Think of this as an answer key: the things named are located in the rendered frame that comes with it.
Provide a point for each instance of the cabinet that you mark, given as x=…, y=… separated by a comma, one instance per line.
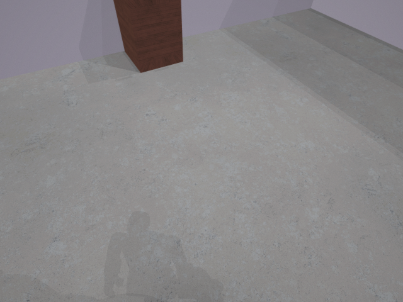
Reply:
x=151, y=32

